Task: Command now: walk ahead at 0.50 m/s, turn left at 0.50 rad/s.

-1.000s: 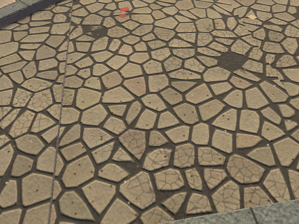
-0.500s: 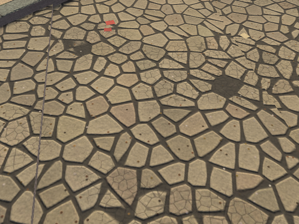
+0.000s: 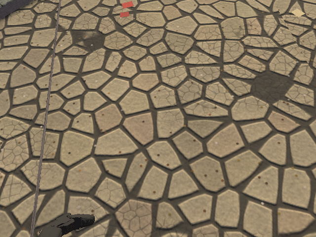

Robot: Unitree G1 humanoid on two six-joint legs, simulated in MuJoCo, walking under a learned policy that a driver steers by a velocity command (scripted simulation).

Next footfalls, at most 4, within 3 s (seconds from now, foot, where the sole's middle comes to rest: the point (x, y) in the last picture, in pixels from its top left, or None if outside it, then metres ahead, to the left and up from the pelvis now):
0.28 left None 0.36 0.02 -0.84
0.62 right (208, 204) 0.52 -0.19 -0.84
1.10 left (129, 201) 0.59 0.15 -0.84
1.60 right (112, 151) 0.85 0.21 -0.84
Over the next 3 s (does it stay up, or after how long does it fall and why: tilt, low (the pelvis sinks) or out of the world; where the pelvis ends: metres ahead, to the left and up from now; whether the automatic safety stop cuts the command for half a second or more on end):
stays up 0.72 0.22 -0.06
